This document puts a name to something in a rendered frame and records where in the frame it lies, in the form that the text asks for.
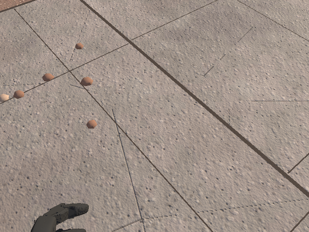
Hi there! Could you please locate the robot left hand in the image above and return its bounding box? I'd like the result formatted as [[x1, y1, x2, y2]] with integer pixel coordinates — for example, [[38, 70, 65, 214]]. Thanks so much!
[[31, 203, 89, 232]]

